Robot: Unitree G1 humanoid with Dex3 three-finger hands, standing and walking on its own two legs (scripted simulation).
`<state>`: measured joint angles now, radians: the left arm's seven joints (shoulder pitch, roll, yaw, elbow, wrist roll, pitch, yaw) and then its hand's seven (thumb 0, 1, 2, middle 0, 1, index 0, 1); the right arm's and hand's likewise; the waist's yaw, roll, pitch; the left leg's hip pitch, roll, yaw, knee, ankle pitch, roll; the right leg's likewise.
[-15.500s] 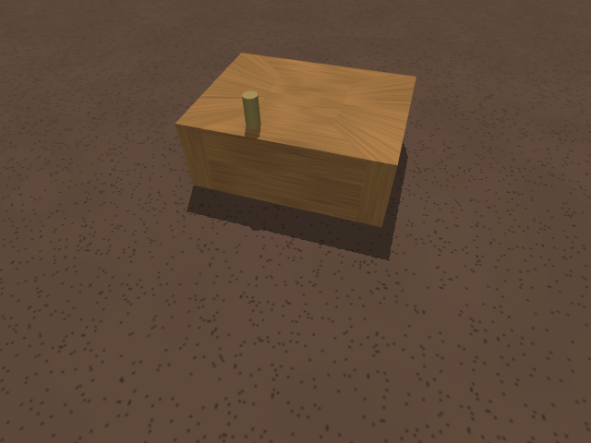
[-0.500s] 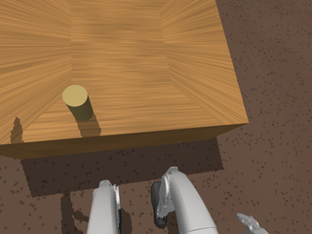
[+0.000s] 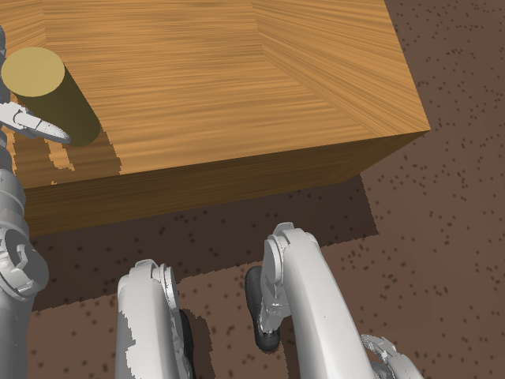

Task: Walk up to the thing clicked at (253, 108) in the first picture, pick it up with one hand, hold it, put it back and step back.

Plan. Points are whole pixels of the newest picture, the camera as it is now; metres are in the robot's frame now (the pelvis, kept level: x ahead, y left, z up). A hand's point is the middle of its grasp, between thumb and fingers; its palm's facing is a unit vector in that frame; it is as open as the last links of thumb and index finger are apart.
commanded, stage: close in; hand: left
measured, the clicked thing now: (59, 104) +0.53 +0.18 -0.03
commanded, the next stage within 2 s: rest palm in 0.32 s
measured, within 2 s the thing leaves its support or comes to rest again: neither
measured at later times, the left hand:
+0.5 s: hand (52, 84) +0.54 +0.18 +0.00, palm faces +0.02 -1.00 +0.02, open 17.7 cm
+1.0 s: hand (61, 96) +0.53 +0.17 -0.01, palm faces +0.06 -1.00 -0.03, open 15.7 cm
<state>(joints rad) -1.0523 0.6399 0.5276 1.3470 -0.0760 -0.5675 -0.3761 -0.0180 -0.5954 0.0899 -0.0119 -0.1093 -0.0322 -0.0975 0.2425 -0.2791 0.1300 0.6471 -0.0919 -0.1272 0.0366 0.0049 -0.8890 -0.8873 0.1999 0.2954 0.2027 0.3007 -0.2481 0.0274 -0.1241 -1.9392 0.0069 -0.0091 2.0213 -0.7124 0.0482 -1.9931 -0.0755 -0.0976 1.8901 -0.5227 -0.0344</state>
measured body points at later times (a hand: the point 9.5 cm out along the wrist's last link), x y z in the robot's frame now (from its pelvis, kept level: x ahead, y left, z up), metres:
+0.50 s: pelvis +0.00 +0.01 +0.00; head +0.22 +0.05 +0.39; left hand +0.53 +0.23 +0.00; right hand +0.06 -0.27 -0.11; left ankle +0.06 +0.10 -0.42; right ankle +0.13 -0.12 -0.42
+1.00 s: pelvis +0.01 +0.00 +0.00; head +0.22 +0.04 +0.39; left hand +0.52 +0.23 +0.00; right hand +0.09 -0.26 -0.13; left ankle +0.06 +0.10 -0.42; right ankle +0.13 -0.12 -0.42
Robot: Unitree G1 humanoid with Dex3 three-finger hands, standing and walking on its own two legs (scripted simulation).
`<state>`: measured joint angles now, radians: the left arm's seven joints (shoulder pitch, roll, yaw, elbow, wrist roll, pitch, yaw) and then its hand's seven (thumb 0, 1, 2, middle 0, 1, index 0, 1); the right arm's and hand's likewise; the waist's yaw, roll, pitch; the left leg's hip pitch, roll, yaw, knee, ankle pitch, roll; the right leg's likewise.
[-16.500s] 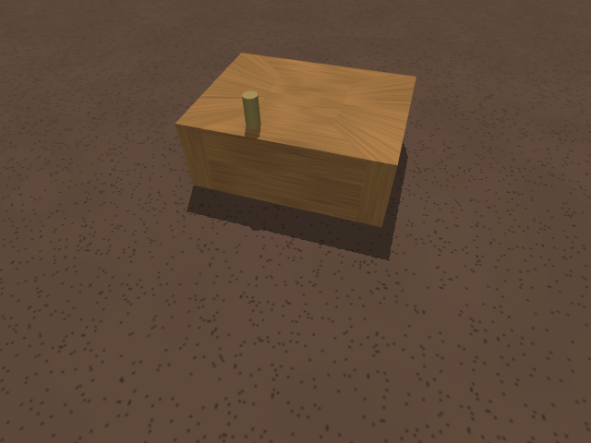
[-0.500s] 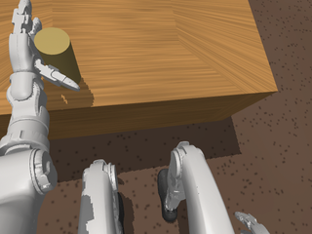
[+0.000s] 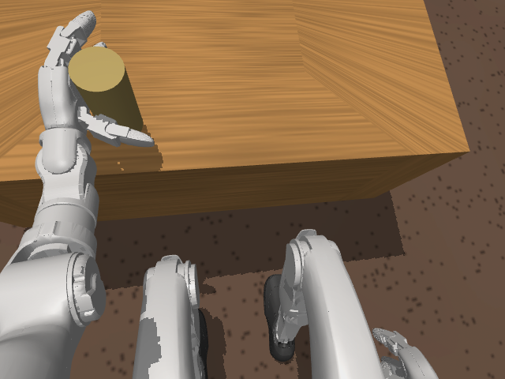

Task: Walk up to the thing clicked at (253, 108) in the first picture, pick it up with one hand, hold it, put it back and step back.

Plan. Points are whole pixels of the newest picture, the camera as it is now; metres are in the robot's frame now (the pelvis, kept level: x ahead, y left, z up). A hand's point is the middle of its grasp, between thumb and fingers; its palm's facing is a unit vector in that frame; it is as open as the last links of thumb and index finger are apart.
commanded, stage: close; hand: left
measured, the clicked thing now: (111, 100) +0.53 +0.16 -0.02
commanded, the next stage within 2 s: settle in 0.54 s
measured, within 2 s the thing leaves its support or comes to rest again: leaves its support in 1.02 s
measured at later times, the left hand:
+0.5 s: hand (110, 100) +0.53 +0.16 -0.02, palm faces +0.01 -1.00 -0.03, open 9.7 cm
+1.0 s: hand (111, 99) +0.53 +0.15 -0.02, palm faces -0.01 -1.00 -0.06, open 8.7 cm
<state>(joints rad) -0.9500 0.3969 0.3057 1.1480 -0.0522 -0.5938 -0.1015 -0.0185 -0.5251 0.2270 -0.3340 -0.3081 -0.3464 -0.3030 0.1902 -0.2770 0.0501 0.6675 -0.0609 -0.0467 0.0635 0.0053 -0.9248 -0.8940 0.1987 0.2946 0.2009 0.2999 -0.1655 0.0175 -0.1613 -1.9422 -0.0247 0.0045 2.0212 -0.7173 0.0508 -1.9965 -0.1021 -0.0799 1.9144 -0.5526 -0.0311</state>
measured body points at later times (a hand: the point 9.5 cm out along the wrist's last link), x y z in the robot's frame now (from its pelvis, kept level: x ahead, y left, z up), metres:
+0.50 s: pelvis +0.00 +0.00 -0.01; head +0.21 +0.04 +0.38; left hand +0.52 +0.21 -0.02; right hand +0.06 -0.26 -0.13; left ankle +0.06 +0.10 -0.42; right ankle +0.12 -0.12 -0.42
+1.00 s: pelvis -0.01 +0.00 -0.01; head +0.21 +0.03 +0.39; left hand +0.52 +0.21 -0.01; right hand +0.04 -0.27 -0.12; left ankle +0.06 +0.10 -0.42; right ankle +0.12 -0.12 -0.42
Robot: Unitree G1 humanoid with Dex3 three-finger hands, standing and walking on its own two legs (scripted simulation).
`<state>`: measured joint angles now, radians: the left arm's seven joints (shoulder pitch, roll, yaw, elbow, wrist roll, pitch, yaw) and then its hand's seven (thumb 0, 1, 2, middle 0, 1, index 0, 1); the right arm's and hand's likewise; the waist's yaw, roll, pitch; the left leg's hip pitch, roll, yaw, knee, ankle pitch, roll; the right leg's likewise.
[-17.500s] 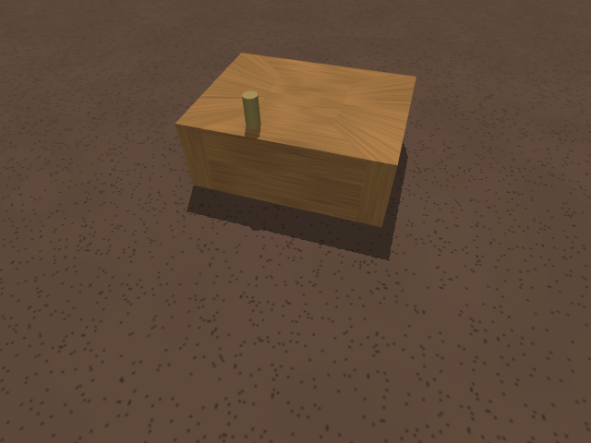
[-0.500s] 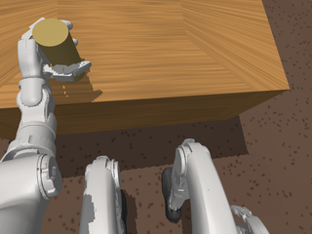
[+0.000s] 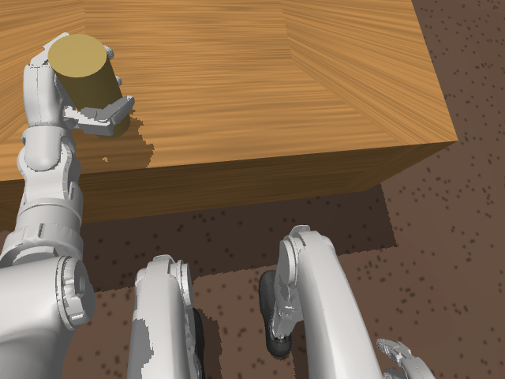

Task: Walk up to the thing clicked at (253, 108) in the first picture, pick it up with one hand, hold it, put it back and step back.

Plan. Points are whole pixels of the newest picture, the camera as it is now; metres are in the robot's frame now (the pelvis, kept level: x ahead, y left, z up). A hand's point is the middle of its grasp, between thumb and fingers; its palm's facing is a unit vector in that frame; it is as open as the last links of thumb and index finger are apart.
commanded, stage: settle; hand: left
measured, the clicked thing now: (96, 93) +0.54 +0.16 -0.01
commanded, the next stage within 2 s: lift in 0.60 s
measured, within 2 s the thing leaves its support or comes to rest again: leaves its support in 0.02 s
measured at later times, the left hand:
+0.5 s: hand (74, 47) +0.55 +0.16 +0.06, palm faces +0.01 -1.00 -0.04, open 8.8 cm
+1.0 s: hand (64, 37) +0.52 +0.15 +0.11, palm faces +0.01 -1.00 -0.03, open 8.8 cm
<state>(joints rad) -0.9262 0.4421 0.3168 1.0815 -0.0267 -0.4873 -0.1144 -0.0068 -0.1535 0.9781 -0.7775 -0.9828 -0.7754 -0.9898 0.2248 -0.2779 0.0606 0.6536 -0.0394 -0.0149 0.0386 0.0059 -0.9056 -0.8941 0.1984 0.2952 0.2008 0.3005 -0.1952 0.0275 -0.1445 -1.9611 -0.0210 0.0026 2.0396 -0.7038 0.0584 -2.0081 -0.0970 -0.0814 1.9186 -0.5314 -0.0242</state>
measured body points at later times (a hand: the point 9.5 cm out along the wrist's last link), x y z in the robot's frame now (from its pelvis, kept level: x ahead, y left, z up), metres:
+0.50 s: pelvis +0.03 +0.00 +0.08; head +0.24 +0.02 +0.47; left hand +0.54 +0.22 +0.07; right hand +0.08 -0.27 -0.04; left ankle +0.07 +0.09 -0.41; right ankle +0.12 -0.12 -0.41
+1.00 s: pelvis +0.04 -0.01 +0.11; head +0.23 +0.01 +0.52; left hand +0.52 +0.21 +0.11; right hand +0.10 -0.27 -0.01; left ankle +0.07 +0.09 -0.41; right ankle +0.12 -0.12 -0.41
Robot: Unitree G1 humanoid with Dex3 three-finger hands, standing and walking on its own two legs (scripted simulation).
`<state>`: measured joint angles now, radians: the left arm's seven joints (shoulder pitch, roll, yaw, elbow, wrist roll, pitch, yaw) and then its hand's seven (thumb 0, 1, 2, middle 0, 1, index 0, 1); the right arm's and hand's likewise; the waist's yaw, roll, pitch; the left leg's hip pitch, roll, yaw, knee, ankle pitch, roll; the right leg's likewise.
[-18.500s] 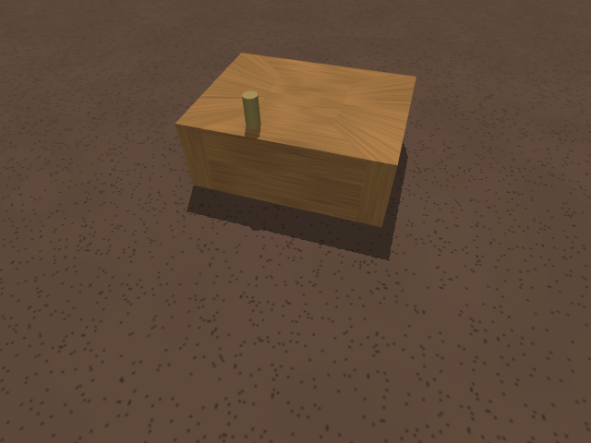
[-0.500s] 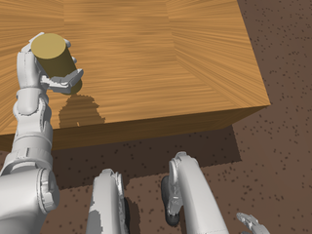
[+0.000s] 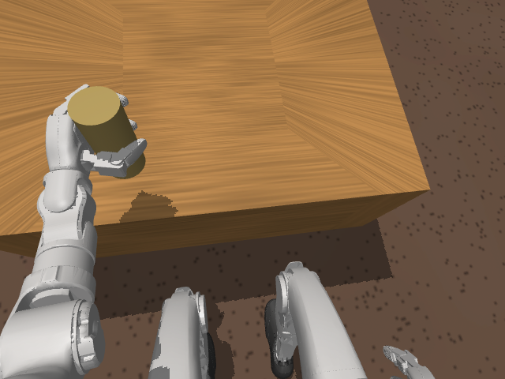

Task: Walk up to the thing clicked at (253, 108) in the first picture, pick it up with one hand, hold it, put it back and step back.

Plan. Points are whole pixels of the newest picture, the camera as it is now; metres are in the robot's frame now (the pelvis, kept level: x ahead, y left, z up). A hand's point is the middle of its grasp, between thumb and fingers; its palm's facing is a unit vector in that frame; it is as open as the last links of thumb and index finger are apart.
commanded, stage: lift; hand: left
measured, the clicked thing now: (112, 137) +0.49 +0.17 -0.01
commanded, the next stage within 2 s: hold in 1.46 s
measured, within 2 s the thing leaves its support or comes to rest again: neither
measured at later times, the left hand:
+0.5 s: hand (67, 140) +0.42 +0.17 +0.11, palm faces +0.05 -1.00 -0.02, open 8.8 cm
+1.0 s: hand (27, 127) +0.40 +0.17 +0.17, palm faces +0.04 -1.00 -0.02, open 8.8 cm
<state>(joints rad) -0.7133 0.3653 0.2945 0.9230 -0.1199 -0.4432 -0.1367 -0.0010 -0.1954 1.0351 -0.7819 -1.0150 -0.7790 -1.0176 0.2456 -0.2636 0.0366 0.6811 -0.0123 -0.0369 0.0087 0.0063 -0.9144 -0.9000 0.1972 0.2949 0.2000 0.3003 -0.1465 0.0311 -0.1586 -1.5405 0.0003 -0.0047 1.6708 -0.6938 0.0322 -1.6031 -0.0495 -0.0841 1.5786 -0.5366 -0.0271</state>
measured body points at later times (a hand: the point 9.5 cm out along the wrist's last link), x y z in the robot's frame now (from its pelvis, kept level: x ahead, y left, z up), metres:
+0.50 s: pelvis +0.02 +0.00 +0.09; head +0.13 +0.02 +0.53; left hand +0.41 +0.22 +0.12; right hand +0.11 -0.26 -0.03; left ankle +0.03 +0.10 -0.53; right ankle +0.09 -0.12 -0.53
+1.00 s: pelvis +0.04 +0.01 +0.14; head +0.12 +0.02 +0.59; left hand +0.39 +0.23 +0.18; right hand +0.15 -0.24 +0.03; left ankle +0.03 +0.10 -0.53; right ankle +0.09 -0.12 -0.53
